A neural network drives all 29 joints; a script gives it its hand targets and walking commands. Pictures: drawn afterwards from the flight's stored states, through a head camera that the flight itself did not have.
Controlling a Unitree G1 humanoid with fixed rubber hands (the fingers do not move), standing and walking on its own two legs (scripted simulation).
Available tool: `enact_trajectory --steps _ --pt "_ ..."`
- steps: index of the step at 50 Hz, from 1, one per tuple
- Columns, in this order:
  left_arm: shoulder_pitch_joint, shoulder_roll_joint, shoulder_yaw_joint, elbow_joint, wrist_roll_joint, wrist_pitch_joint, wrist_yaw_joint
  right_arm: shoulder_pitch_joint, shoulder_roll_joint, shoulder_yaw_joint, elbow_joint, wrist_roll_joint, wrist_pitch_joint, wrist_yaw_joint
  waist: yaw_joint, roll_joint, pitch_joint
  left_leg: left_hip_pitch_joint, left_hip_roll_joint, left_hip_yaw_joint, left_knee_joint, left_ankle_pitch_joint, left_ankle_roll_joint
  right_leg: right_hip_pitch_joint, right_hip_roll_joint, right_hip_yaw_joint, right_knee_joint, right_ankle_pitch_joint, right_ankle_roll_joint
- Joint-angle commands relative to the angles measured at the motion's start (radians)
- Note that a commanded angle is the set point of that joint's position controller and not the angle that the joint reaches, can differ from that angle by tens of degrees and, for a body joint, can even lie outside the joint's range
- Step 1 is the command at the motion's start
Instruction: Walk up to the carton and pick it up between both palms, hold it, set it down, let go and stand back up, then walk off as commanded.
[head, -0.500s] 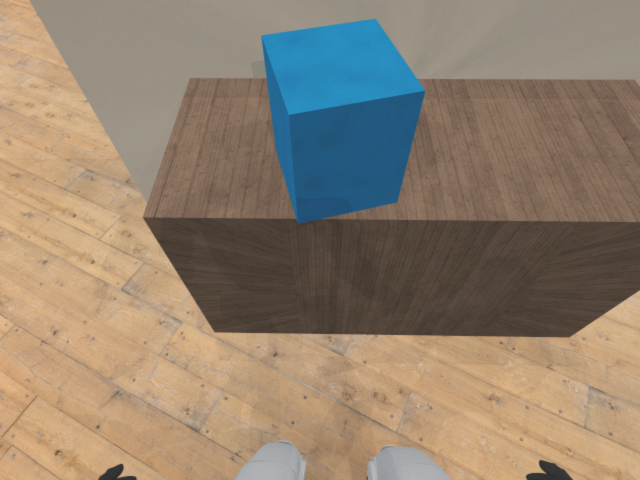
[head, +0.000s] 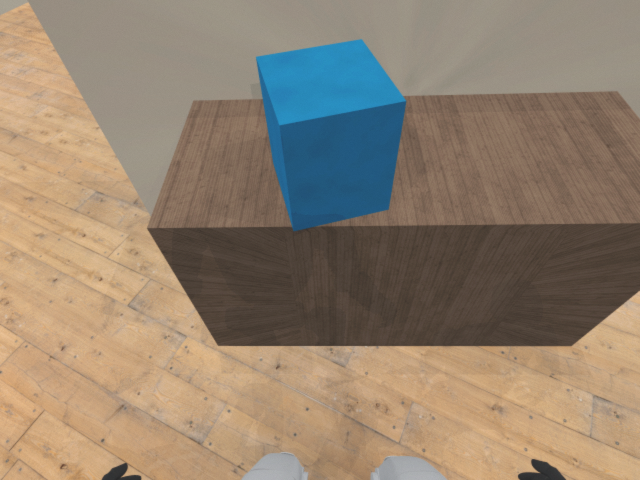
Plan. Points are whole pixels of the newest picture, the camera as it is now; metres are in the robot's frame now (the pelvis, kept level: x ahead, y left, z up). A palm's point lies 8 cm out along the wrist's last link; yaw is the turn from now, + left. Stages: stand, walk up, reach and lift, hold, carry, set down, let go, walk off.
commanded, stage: stand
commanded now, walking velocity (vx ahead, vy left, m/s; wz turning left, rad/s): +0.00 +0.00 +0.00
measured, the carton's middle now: (326, 138) +0.68 +0.02 -0.01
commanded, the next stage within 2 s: none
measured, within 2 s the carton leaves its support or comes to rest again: neither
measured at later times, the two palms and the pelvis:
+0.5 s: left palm out of the picture +0.08 +0.30 -0.08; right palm out of the picture +0.06 -0.28 -0.11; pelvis +0.00 +0.00 +0.02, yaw +0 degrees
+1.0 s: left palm out of the picture +0.10 +0.30 -0.07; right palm out of the picture +0.08 -0.28 -0.10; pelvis +0.01 +0.00 +0.03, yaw +1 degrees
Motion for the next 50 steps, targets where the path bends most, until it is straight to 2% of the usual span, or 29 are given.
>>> enact_trajectory --steps 1,2,3,4,5,8,9,12,14,16,17,18,20,22,23,25,27,29,31,34,38,39,41,43,44,45,46,47,50 --pt "-0.061 0.258 -0.015 -0.007 -0.004 -0.028 0.011 -0.087 -0.21 -0.103 -0.04 -0.101 -0.019 -0.008 -0.031 0.017 -0.164 0.046 0.084 -0.072 -0.227 0.055 0.061 0.014 -0.202 0.309 -0.4 -0.015 -0.115" --pt "-0.063 0.279 -0.016 0.002 -0.006 -0.032 0.011 -0.075 -0.223 -0.106 -0.019 -0.093 -0.017 -0.01 -0.036 -0.016 -0.122 0.037 0.087 -0.083 -0.246 0.101 0.055 -0.003 -0.198 0.299 -0.416 -0.006 -0.097" --pt "-0.081 0.256 -0.018 -0.003 -0.006 -0.036 0.006 -0.08 -0.226 -0.112 -0.023 -0.096 -0.02 -0.007 -0.038 0.015 -0.154 0.084 0.093 -0.107 -0.262 0.093 0.073 0.009 -0.181 0.278 -0.403 0.008 -0.092" --pt "-0.073 0.243 -0.023 0.007 -0.015 -0.039 0.008 -0.083 -0.24 -0.115 -0.029 -0.104 -0.029 -0.006 -0.048 0.005 -0.167 0.103 0.103 -0.101 -0.258 0.122 0.063 -0.011 -0.17 0.276 -0.398 0.041 -0.083" --pt "-0.063 0.24 -0.03 0.009 -0.011 -0.037 0.004 -0.086 -0.23 -0.102 -0.027 -0.098 -0.026 -0.004 -0.032 0.042 -0.132 0.042 0.106 -0.125 -0.28 0.124 0.071 0.017 -0.166 0.262 -0.407 0.045 -0.068" --pt "-0.067 0.249 -0.014 0.024 -0.018 -0.031 0.012 -0.093 -0.222 -0.099 -0.004 -0.101 -0.029 -0.001 -0.033 0.01 -0.138 0.034 0.115 -0.136 -0.319 0.141 0.068 0.051 -0.154 0.229 -0.402 0.063 -0.067" --pt "-0.06 0.231 -0.025 0.013 -0.017 -0.034 0.009 -0.128 -0.235 -0.099 -0.006 -0.106 -0.026 0.0 -0.008 0.074 -0.152 0.034 0.122 -0.138 -0.34 0.144 0.071 0.075 -0.156 0.222 -0.393 0.058 -0.07" --pt "-0.073 0.231 -0.024 0.008 -0.006 -0.038 0.008 -0.103 -0.217 -0.09 0.015 -0.098 -0.031 -0.001 -0.028 0.029 -0.145 0.032 0.119 -0.129 -0.346 0.123 0.065 0.089 -0.157 0.223 -0.434 0.064 -0.044" --pt "-0.103 0.222 -0.031 0.003 -0.011 -0.039 0.006 -0.098 -0.21 -0.087 0.029 -0.097 -0.027 0.0 -0.047 0.037 -0.173 0.062 0.122 -0.13 -0.375 0.13 0.068 0.089 -0.154 0.203 -0.423 0.087 -0.06" --pt "-0.07 0.224 -0.027 0.018 -0.022 -0.039 0.003 -0.12 -0.232 -0.095 0.036 -0.11 -0.033 -0.002 -0.022 0.052 -0.181 0.075 0.128 -0.151 -0.403 0.164 0.076 0.132 -0.133 0.172 -0.419 0.128 -0.047" --pt "-0.091 0.236 -0.023 0.012 -0.016 -0.038 0.007 -0.114 -0.225 -0.088 0.038 -0.103 -0.027 -0.003 -0.031 0.025 -0.19 0.063 0.128 -0.123 -0.389 0.168 0.061 0.145 -0.149 0.182 -0.426 0.153 -0.046" --pt "-0.085 0.241 -0.017 0.009 -0.017 -0.033 0.007 -0.115 -0.21 -0.082 0.044 -0.106 -0.025 -0.004 -0.021 0.074 -0.162 0.046 0.129 -0.139 -0.41 0.168 0.067 0.135 -0.153 0.192 -0.422 0.133 -0.046" --pt "-0.053 0.22 -0.031 0.03 -0.031 -0.031 0.002 -0.123 -0.213 -0.078 0.048 -0.103 -0.031 -0.001 -0.004 0.022 -0.186 0.062 0.137 -0.15 -0.422 0.185 0.078 0.164 -0.139 0.166 -0.427 0.154 -0.042" --pt "-0.056 0.229 -0.022 0.021 -0.025 -0.031 0.004 -0.128 -0.245 -0.086 0.054 -0.106 -0.032 -0.001 -0.016 0.071 -0.2 0.095 0.126 -0.108 -0.401 0.209 0.057 0.149 -0.156 0.172 -0.44 0.185 -0.047" --pt "-0.092 0.227 -0.024 0.015 -0.019 -0.032 0.006 -0.149 -0.222 -0.086 0.048 -0.112 -0.033 -0.002 -0.034 0.005 -0.2 0.1 0.123 -0.103 -0.396 0.213 0.053 0.138 -0.15 0.163 -0.452 0.182 -0.04" --pt "-0.079 0.245 -0.017 0.021 -0.014 -0.034 0.004 -0.139 -0.215 -0.082 0.052 -0.103 -0.027 0.004 -0.037 0.02 -0.198 0.098 0.135 -0.112 -0.448 0.193 0.051 0.145 -0.126 0.141 -0.447 0.141 -0.031" --pt "-0.043 0.229 -0.02 0.015 -0.02 -0.033 0.001 -0.142 -0.215 -0.077 0.052 -0.096 -0.025 0.005 -0.01 0.071 -0.203 0.09 0.126 -0.099 -0.414 0.218 0.053 0.163 -0.153 0.166 -0.469 0.168 -0.032" --pt "-0.073 0.251 -0.022 0.021 -0.026 -0.036 0.003 -0.111 -0.204 -0.082 0.063 -0.097 -0.024 0.002 -0.042 -0.016 -0.228 0.136 0.117 -0.079 -0.393 0.245 0.045 0.153 -0.166 0.184 -0.476 0.214 -0.042" --pt "-0.091 0.25 -0.021 0.008 -0.015 -0.037 0.008 -0.098 -0.221 -0.081 0.07 -0.099 -0.023 -0.003 -0.047 0.039 -0.2 0.146 0.115 -0.08 -0.392 0.317 0.04 0.145 -0.181 0.185 -0.485 0.267 -0.043" --pt "-0.053 0.231 -0.024 0.013 -0.028 -0.035 0.01 -0.089 -0.195 -0.07 0.065 -0.102 -0.025 0.002 -0.04 -0.002 -0.215 0.14 0.124 -0.089 -0.404 0.349 0.053 0.182 -0.168 0.167 -0.469 0.319 -0.036" --pt "-0.073 0.255 -0.022 0.013 -0.027 -0.029 0.011 -0.119 -0.194 -0.072 0.054 -0.1 -0.016 0.0 -0.038 0.012 -0.209 0.16 0.121 -0.074 -0.418 0.327 0.039 0.159 -0.162 0.144 -0.471 0.25 -0.027" --pt "-0.056 0.22 -0.028 0.017 -0.021 -0.034 0.01 -0.126 -0.212 -0.074 0.059 -0.1 -0.023 0.004 -0.022 0.055 -0.182 0.13 0.13 -0.093 -0.421 0.308 0.051 0.154 -0.165 0.161 -0.478 0.238 -0.033" --pt "-0.056 0.213 -0.028 0.016 -0.017 -0.025 0.008 -0.135 -0.219 -0.081 0.055 -0.111 -0.025 -0.001 -0.011 0.024 -0.21 0.115 0.135 -0.105 -0.437 0.265 0.051 0.191 -0.142 0.131 -0.465 0.199 -0.029" --pt "-0.08 0.255 -0.021 0.012 -0.016 -0.022 0.007 -0.117 -0.195 -0.071 0.063 -0.107 -0.024 0.0 -0.036 0.006 -0.175 0.14 0.116 -0.078 -0.432 0.26 0.04 0.147 -0.155 0.163 -0.494 0.211 -0.037" --pt "-0.083 0.24 -0.015 0.004 -0.022 -0.02 0.005 -0.149 -0.194 -0.07 0.061 -0.108 -0.019 -0.002 -0.01 0.018 -0.184 0.127 0.123 -0.075 -0.435 0.286 0.044 0.169 -0.148 0.144 -0.488 0.222 -0.026" --pt "-0.058 0.228 -0.016 0.013 -0.023 -0.024 0.004 -0.144 -0.187 -0.064 0.056 -0.107 -0.019 0.002 -0.02 0.068 -0.205 0.124 0.126 -0.088 -0.44 0.304 0.049 0.2 -0.156 0.146 -0.48 0.242 -0.032" --pt "-0.058 0.205 -0.027 0.018 -0.026 -0.027 0.005 -0.155 -0.199 -0.073 0.048 -0.108 -0.025 -0.004 -0.029 0.048 -0.201 0.125 0.128 -0.096 -0.443 0.29 0.058 0.189 -0.152 0.148 -0.47 0.253 -0.029" --pt "-0.086 0.227 -0.022 0.013 -0.022 -0.028 0.004 -0.124 -0.2 -0.074 0.06 -0.101 -0.021 0.001 -0.03 0.003 -0.161 0.132 0.12 -0.073 -0.446 0.286 0.037 0.155 -0.156 0.157 -0.5 0.225 -0.027" --pt "-0.079 0.21 -0.025 0.009 -0.025 -0.021 0.005 -0.146 -0.217 -0.073 0.051 -0.112 -0.027 0.003 -0.018 0.049 -0.167 0.104 0.132 -0.099 -0.449 0.282 0.054 0.176 -0.147 0.14 -0.482 0.235 -0.021"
